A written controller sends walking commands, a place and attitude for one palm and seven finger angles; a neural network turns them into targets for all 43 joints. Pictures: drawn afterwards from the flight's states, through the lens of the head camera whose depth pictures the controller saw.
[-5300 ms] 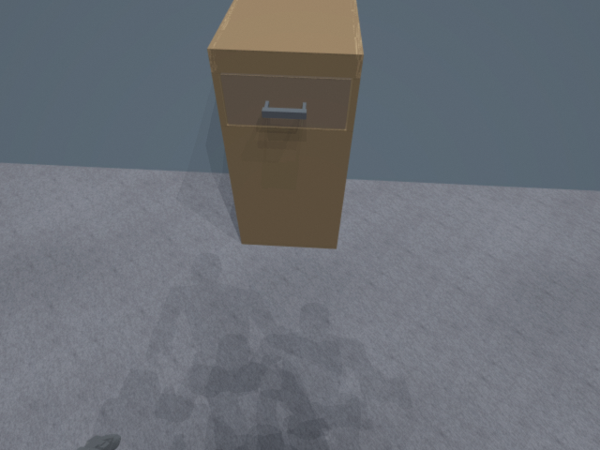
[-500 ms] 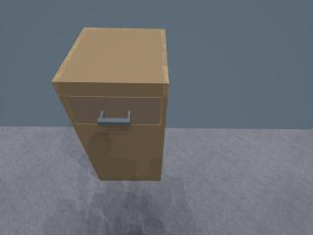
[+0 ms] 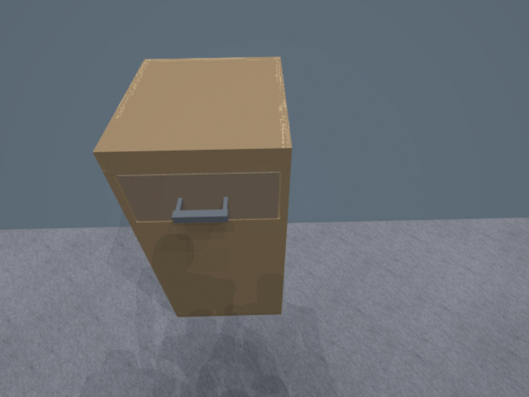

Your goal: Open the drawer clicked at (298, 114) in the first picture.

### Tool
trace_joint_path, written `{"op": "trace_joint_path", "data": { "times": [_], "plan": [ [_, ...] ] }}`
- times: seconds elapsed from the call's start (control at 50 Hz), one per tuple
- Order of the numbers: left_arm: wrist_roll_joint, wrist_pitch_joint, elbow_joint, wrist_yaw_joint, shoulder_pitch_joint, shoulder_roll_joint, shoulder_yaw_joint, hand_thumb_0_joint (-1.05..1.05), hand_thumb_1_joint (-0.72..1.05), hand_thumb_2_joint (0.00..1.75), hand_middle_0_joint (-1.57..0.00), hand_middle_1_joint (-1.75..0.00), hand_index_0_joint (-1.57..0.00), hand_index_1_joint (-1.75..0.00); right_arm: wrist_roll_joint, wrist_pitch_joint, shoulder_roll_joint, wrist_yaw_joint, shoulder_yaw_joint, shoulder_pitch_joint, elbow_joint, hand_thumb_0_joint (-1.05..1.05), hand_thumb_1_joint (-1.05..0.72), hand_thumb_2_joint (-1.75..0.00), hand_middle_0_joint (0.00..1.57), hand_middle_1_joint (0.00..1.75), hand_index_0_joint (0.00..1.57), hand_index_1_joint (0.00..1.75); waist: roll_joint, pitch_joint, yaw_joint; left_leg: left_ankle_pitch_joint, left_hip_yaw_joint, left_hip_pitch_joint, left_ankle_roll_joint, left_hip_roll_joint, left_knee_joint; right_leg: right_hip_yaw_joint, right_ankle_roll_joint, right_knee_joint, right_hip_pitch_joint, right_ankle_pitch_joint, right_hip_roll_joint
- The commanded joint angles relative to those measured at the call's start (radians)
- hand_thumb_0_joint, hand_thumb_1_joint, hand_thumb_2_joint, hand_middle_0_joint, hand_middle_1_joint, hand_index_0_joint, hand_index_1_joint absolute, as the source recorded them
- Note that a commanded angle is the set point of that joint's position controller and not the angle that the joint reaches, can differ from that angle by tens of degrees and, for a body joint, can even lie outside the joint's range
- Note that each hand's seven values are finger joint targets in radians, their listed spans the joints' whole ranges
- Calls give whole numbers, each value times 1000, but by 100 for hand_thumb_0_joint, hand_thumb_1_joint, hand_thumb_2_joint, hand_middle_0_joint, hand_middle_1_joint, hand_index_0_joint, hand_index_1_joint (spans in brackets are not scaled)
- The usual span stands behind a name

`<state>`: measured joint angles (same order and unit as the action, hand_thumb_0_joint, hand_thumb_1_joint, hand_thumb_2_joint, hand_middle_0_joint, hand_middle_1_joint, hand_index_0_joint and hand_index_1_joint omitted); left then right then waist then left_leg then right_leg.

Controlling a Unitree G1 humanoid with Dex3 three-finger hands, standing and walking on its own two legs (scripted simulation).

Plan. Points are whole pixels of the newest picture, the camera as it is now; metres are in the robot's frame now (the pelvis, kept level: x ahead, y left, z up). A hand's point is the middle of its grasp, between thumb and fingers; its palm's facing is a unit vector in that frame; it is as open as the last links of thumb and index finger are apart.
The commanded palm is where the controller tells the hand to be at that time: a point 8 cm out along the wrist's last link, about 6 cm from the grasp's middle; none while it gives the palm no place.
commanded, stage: look again from close up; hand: left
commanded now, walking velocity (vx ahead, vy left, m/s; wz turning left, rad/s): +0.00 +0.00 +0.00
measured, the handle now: (201, 209) +0.53 +0.18 -0.09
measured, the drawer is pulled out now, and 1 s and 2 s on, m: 0.00 0.00 0.00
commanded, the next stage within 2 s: raise the hand with hooked fingers in 0.04 s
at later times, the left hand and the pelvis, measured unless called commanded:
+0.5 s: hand (156, 365) +0.18 +0.18 -0.06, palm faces -0.07 -0.21 -0.97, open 8.2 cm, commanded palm +0.15 +0.22 -0.02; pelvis -0.01 -0.02 -0.03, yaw -4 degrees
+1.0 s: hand (149, 323) +0.23 +0.19 -0.01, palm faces -0.03 -0.10 -0.99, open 11.2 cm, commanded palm +0.21 +0.20 +0.04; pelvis +0.01 -0.04 -0.02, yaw -1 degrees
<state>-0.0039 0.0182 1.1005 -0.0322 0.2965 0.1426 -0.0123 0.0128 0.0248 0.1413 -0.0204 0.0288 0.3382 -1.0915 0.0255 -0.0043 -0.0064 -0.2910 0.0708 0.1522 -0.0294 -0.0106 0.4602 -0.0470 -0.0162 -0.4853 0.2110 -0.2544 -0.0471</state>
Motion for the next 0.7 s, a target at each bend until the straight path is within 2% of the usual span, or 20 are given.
{"op": "trace_joint_path", "data": {
  "times": [0.0, 0.1, 0.12, 0.14, 0.16, 0.18, 0.2, 0.22, 0.24, 0.26, 0.3, 0.32, 0.34, 0.38, 0.42, 0.46, 0.48, 0.56, 0.6, 0.68],
  "plan": [
    [-4, 6, -16, -5, 65, 84, 15, 0, 90, 90, -20, -30, -20, -30, 1, 15, 97, -10, -17, 62, 12, 0, -90, -90, 20, 30, 20, 30, -16, -80, 10, 175, -109, 100, -12, 112, -127, 60, 47, 62, -40, 138, -55],
    [-4, 6, -7, -5, 63, 81, 15, 0, 90, 90, -20, -30, -20, -30, 1, 13, 95, -12, -16, 54, -3, 0, -90, -90, 20, 30, 20, 30, -26, -78, 9, 187, -105, 76, -11, 112, -127, 62, 47, 71, -41, 153, -58],
    [-15, 18, 21, -46, 118, 128, 16, 0, 90, 90, -20, -30, -20, -30, -12, 15, 139, -2, -32, -53, 67, 0, -90, -90, 20, 30, 20, 30, -169, -118, 45, 269, -71, 150, 21, 135, 60, 101, 33, 60, -4, 491, -106],
    [-195, 186, -1455, -51, -703, 435, 8, 0, 88, 89, -20, -32, -20, -32, -59, 153, 287, -51, -35, -74, 396, 0, -90, -90, 20, 30, 20, 30, 131, 376, -48, 387, -69, -119, -20, 24, -62, 143, 62, -35, -81, 378, 25],
    [-219, 104, -1190, -132, -228, 384, 40, 0, 85, 88, -20, -33, -20, -33, -44, 250, 228, -88, -48, -150, 366, 0, -90, -90, 20, 30, 20, 30, 289, 361, 40, 541, -64, -174, 6, 62, -43, 57, 81, -81, 6, 128, 34],
    [-213, -49, -1087, -184, 29, 177, -60, 0, 83, 87, -21, -34, -21, -34, -64, 280, 176, -84, -62, -157, 356, 0, -90, -90, 20, 30, 20, 30, 233, 207, 23, 422, -81, -27, 53, 61, -82, 12, 63, -115, 92, -22, 44],
    [-280, -66, -1081, -190, 31, 101, -126, 0, 81, 86, -21, -36, -21, -36, -60, 293, 183, -82, -57, -131, 342, 0, -90, -90, 20, 30, 20, 30, 121, 114, -2, 367, -74, 37, 36, 55, -48, -5, 52, -94, 128, 22, 51],
    [-364, -55, -1143, -219, -44, 171, -103, 0, 78, 85, -21, -37, -21, -37, -43, 296, 225, -71, -65, -193, 398, 0, -90, -90, 20, 30, 20, 30, 80, -1, -19, 248, -110, 115, 27, 38, -12, 19, 62, -69, 193, 32, 53],
    [-483, -48, -1127, -252, -6, 217, -73, 0, 76, 84, -21, -39, -21, -39, -8, 279, 247, -62, -71, -180, 416, 0, -90, -90, 20, 30, 20, 30, -9, 57, -20, 203, -113, 157, 16, 30, 27, 12, 65, -79, 219, 21, 56],
    [-591, -52, -1095, -282, 77, 206, -72, 0, 74, 83, -21, -40, -21, -40, 13, 253, 239, -49, -78, -188, 462, 0, -90, -90, 20, 30, 20, 30, -88, 78, -3, 174, -115, 204, 17, 19, 62, 6, 71, -95, 251, -22, 64],
    [-782, -52, -1059, -337, 278, 187, -64, 0, 69, 81, -22, -43, -22, -43, 32, 192, 229, -10, -102, -223, 558, 0, -90, -90, 20, 30, 20, 30, -131, 137, 66, 150, -80, 252, 29, 1, 106, 32, 83, -112, 251, -113, 78],
    [-857, -48, -1019, -357, 368, 148, -89, 0, 67, 80, -22, -45, -22, -45, 44, 151, 230, 11, -110, -254, 592, 0, -90, -90, 20, 30, 20, 30, -177, 87, 88, 128, -69, 307, 31, -2, 123, 46, 91, -117, 281, -121, 84],
    [-919, -41, -992, -370, 438, 131, -92, 0, 64, 79, -22, -47, -22, -47, 50, 105, 231, 34, -113, -281, 621, 0, -90, -90, 20, 30, 20, 30, -203, 55, 106, 107, -54, 349, 29, -7, 142, 64, 97, -122, 293, -103, 83],
    [-1001, 9, -1048, -392, 470, 174, -37, 0, 60, 77, -22, -50, -22, -50, 44, 38, 222, 73, -112, -323, 672, 0, -90, -90, 20, 30, 20, 30, -212, 105, 148, 154, -42, 396, 30, -14, 178, 108, 106, -174, 251, 31, 80],
    [-1065, 45, -1148, -428, 430, 222, -5, 0, 55, 75, -22, -53, -22, -53, 42, -1, 214, 93, -101, -356, 718, 0, -90, -90, 20, 30, 20, 30, -141, 177, 163, 169, -35, 398, 26, -21, 210, 114, 105, -225, 246, 89, 71],
    [-1129, 58, -1198, -483, 310, 295, 65, 0, 50, 73, -23, -55, -23, -55, 50, -26, 204, 97, -102, -347, 729, 0, -90, -90, 20, 30, 20, 30, -106, 242, 150, 166, -35, 386, 22, -31, 264, 159, 103, -254, 294, 100, 72],
    [-1145, 58, -1235, -516, 240, 323, 101, 0, 48, 72, -23, -57, -23, -57, 56, -39, 199, 92, -107, -331, 724, 0, -90, -90, 20, 30, 20, 30, -115, 271, 142, 156, -49, 395, 21, -36, 291, 177, 102, -272, 315, 93, 74],
    [-1141, 39, -1374, -588, -28, 343, 104, 0, 39, 68, -24, -63, -24, -63, 65, -49, 194, 68, -118, -323, 726, 0, -90, -90, 20, 30, 20, 30, 15, 401, 69, 140, -70, 293, 7, -34, 393, 203, 91, -302, 430, 79, 56],
    [-1126, 33, -1410, -588, -131, 348, 79, 0, 34, 66, -24, -66, -24, -66, 73, -47, 193, 53, -112, -330, 717, 0, -90, -90, 20, 30, 20, 30, 19, 388, 31, 107, -79, 281, 0, -34, 424, 198, 80, -295, 473, 39, 54],
    [-1067, -32, -1362, -511, -108, 316, 17, 0, 25, 62, -25, -72, -25, -72, 67, -49, 189, 34, -89, -349, 711, 0, -90, -90, 20, 30, 20, 30, 23, 354, 19, 121, -60, 294, -7, -35, 381, 136, 69, -257, 364, 107, 59]
  ]
}}
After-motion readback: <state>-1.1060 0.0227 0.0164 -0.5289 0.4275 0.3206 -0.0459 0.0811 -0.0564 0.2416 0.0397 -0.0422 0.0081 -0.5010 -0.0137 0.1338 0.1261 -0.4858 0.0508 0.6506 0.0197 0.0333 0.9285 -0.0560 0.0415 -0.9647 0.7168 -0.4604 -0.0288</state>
